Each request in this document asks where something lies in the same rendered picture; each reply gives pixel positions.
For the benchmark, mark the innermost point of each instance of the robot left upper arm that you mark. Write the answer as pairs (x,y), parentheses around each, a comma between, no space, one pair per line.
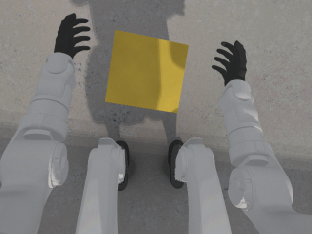
(31,168)

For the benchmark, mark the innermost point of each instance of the robot right upper arm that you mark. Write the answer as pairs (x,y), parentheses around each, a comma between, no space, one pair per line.
(265,196)

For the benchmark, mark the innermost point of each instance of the robot left hand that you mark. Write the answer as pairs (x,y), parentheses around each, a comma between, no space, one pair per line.
(66,41)

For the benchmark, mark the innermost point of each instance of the right robot forearm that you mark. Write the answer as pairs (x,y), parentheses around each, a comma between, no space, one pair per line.
(246,139)

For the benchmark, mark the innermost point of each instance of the carton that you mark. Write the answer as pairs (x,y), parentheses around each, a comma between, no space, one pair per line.
(146,72)

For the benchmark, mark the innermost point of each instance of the robot right hand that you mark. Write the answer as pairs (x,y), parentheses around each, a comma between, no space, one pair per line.
(236,66)

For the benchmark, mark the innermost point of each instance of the robot right shin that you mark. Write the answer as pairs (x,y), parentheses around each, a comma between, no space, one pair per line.
(194,140)

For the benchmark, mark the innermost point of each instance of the right robot thigh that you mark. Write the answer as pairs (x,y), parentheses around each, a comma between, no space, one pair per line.
(207,209)

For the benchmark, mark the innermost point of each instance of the left robot forearm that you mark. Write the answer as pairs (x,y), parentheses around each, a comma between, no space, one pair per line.
(50,104)

